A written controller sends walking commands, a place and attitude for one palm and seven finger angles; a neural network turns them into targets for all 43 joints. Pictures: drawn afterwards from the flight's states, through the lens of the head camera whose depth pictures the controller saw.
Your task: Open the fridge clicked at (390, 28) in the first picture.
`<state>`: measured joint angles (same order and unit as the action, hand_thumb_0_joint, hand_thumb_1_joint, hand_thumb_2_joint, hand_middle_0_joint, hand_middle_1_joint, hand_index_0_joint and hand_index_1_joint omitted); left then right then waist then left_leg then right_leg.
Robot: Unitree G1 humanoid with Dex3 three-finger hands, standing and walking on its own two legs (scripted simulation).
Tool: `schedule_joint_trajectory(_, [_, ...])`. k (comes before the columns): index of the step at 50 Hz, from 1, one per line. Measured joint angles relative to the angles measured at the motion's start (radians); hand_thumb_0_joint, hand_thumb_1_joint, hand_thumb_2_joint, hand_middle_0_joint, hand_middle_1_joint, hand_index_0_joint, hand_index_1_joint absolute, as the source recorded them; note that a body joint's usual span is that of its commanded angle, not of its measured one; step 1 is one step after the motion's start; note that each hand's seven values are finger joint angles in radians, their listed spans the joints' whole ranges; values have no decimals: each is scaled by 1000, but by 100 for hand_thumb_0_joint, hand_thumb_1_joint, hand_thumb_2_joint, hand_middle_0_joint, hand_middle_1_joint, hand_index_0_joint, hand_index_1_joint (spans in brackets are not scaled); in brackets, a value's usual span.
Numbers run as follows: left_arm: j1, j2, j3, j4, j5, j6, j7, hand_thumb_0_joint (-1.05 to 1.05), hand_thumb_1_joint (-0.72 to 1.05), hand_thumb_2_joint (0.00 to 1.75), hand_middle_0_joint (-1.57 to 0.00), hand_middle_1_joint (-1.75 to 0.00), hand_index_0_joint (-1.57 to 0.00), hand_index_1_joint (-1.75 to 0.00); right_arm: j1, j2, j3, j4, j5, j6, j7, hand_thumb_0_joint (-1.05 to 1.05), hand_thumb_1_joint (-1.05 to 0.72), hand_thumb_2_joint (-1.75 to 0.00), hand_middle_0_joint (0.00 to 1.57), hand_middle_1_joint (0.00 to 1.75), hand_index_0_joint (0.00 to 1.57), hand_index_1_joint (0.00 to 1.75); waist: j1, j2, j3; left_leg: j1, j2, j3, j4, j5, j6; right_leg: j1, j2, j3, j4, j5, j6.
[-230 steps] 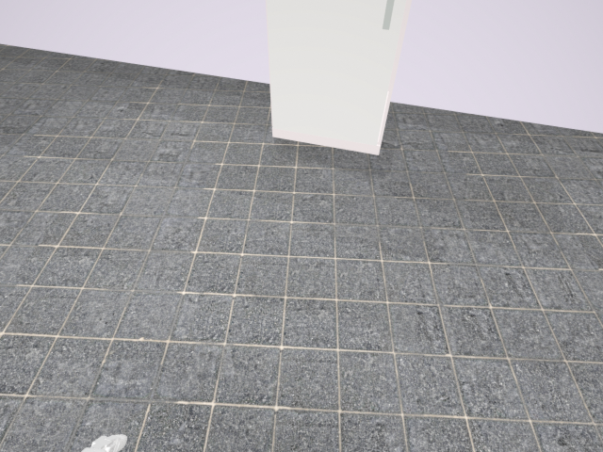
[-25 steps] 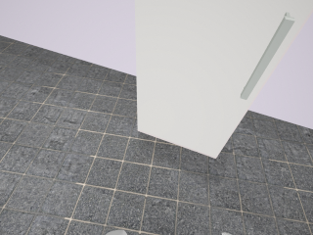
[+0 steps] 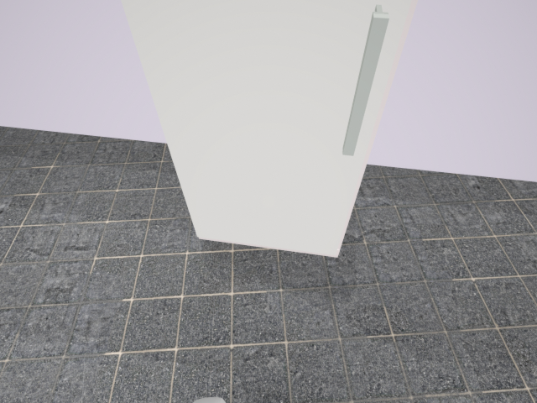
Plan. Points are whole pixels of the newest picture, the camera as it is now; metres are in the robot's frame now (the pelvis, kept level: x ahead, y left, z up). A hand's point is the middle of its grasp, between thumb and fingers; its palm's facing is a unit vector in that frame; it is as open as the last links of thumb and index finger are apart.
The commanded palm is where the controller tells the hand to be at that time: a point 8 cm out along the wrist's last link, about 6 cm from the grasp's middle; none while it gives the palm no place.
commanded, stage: take the last steps up to it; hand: right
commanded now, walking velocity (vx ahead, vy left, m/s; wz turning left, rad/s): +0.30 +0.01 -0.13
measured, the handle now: (361, 89) +0.72 -0.17 +0.08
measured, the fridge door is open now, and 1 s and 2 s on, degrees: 0 0 0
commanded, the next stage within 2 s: come to a stop and stand still in 1.00 s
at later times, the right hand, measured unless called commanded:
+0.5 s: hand out of the picture -0.05 -0.12 -0.17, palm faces +0.22 +0.97 -0.13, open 7.4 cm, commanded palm none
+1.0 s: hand (390, 316) +0.31 -0.22 -0.16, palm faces +0.05 +0.97 -0.25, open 7.4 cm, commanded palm none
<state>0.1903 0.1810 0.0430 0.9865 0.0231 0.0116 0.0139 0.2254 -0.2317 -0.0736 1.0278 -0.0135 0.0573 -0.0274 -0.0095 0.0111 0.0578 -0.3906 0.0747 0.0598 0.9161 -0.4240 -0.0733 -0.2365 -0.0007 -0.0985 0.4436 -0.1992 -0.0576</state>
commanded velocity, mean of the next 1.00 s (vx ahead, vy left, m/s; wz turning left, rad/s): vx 0.27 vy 0.03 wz -0.02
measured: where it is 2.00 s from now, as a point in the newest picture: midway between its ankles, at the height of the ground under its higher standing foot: (270, 392)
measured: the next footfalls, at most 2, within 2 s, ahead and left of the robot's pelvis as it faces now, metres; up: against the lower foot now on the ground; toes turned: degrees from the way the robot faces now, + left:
left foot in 0.14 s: +0.03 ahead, +0.14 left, +0.00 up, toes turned +3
right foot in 0.58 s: +0.14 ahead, -0.14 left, +0.00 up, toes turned -14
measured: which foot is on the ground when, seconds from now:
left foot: up 0.00-0.12, down 0.14-0.58, up 0.60-1.00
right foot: down 0.00-0.16, up 0.18-0.56, down 0.58-1.00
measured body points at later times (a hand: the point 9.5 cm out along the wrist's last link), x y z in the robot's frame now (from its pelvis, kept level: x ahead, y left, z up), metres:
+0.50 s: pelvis +0.05 +0.01 +0.00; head +0.07 +0.01 +0.45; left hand +0.12 +0.24 -0.15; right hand -0.06 -0.17 -0.15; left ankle -0.01 +0.13 -0.74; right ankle +0.09 -0.13 -0.71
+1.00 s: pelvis +0.20 -0.02 -0.01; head +0.22 +0.00 +0.44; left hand +0.14 +0.20 -0.17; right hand +0.31 -0.27 -0.14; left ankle +0.29 +0.09 -0.74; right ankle +0.11 -0.13 -0.74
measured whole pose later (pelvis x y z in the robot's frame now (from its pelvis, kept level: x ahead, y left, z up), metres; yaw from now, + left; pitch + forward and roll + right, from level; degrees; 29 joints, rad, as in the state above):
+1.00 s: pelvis +0.20 -0.02 -0.01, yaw -3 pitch -1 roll -2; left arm 0.39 0.13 0.05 1.13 0.03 -0.03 0.01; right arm 0.10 -0.19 -0.06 1.00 -0.03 -0.02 0.01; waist 0.05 -0.01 0.06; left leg -0.39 0.09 0.11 0.59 -0.21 0.00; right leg -0.05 -0.04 -0.18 0.43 -0.36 0.02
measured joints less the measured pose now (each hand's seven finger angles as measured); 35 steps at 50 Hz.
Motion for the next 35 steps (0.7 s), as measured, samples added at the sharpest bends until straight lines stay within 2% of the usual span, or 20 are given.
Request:
schedule_joint_trajectory(4, [-5,-1,0,13,2,9,-5,1,90,90,-20,-30,-20,-30,2,15,12,4,1,-9,-1,1,-91,-90,20,30,19,30,6,-21,3,73,-12,-3,-154,-10,10,-7,9,18,6,4,9])
schedule_joint_trajectory(7, [9,-1,3,31,-2,13,-9,1,90,90,-20,-30,-20,-30,22,34,26,6,-4,-35,5,1,-91,-90,20,30,19,30,5,-32,-15,170,-18,9,-353,62,24,-24,16,25,50,-17,24])
schedule_joint_trajectory(8, [15,3,8,38,-5,15,-9,1,91,90,-20,-30,-20,-30,29,45,29,10,-9,-46,5,1,-91,-90,20,30,20,30,3,-43,-19,184,-24,15,-384,106,41,-40,12,32,95,-60,30])
schedule_joint_trajectory(10, [32,15,14,52,-4,28,-15,1,91,90,-20,-30,-20,-30,53,72,38,11,-13,-61,7,1,-91,-90,20,30,20,30,-3,-65,-33,198,-33,33,-389,119,75,-84,8,54,225,-190,40])
schedule_joint_trajectory(11, [37,17,16,59,-1,36,-22,1,92,90,-20,-30,-20,-30,73,82,40,11,-13,-70,7,1,-91,-89,20,30,20,30,-11,-63,-43,209,-33,34,-407,121,85,-113,7,57,303,-210,42])
schedule_joint_trajectory(13, [42,21,20,67,3,36,-33,1,92,90,-20,-30,-20,-30,112,100,44,20,-12,-83,7,0,-91,-89,20,30,20,30,-14,-54,-52,240,-31,33,-463,140,91,-168,-3,57,437,-178,48])
schedule_joint_trajectory(15, [47,24,24,68,5,26,-39,1,91,90,-20,-30,-20,-30,142,116,49,37,-11,-91,10,0,-91,-89,20,30,20,30,-8,-49,-52,271,-30,42,-516,162,88,-209,-25,55,508,-118,59])
schedule_joint_trajectory(19, [54,24,28,76,3,16,-41,1,91,90,-20,-30,-19,-30,184,140,56,70,-12,-107,13,0,-91,-89,20,30,20,30,-6,-41,-43,317,-29,69,-576,172,83,-239,-70,49,493,-60,77])
schedule_joint_trajectory(23, [40,17,25,87,1,16,-42,1,91,90,-20,-30,-19,-30,211,150,55,98,-16,-113,16,1,-91,-89,20,30,20,30,-27,-27,-28,342,-19,86,-584,151,68,-216,-88,27,362,-78,77])
schedule_joint_trajectory(28, [5,-5,10,75,-1,-16,-40,1,91,90,-20,-30,-19,-30,242,141,44,131,-12,-102,15,1,-91,-89,20,30,20,30,-48,-8,-12,342,1,88,-494,66,29,-100,-73,-24,124,-60,62])
schedule_joint_trajectory(29, [-2,-9,9,69,1,-31,-36,1,91,90,-20,-30,-19,-30,248,138,42,136,-10,-95,16,1,-91,-89,20,30,20,30,-45,-4,-9,318,9,82,-426,29,32,-83,-69,-29,98,-31,50])
schedule_joint_trajectory(30, [-12,-21,8,64,3,-44,-30,1,91,90,-20,-30,-19,-30,239,131,39,144,-7,-85,17,1,-91,-89,20,30,20,30,-41,12,2,278,22,64,-317,-17,43,-85,-60,-40,127,-35,38])
schedule_joint_trajectory(32, [-15,-36,12,49,1,-62,-15,0,92,90,-20,-30,-20,-30,215,118,34,150,-9,-63,19,1,-91,-89,20,30,20,30,-33,23,9,170,18,25,-63,-68,66,-67,-55,-63,149,-72,22])
schedule_joint_trajectory(33, [-12,-37,16,42,0,-67,-6,0,93,90,-20,-30,-20,-30,198,111,29,149,-10,-57,21,1,-91,-89,20,30,20,30,-24,24,8,116,16,18,37,-51,74,-49,-52,-71,135,-80,18])
schedule_joint_trajectory(35, [5,-34,17,38,2,-75,4,-1,94,90,-20,-30,-20,-30,155,93,19,137,-15,-55,26,1,-91,-89,20,30,20,30,-9,25,4,28,20,19,143,13,77,-4,-41,-81,78,-69,20])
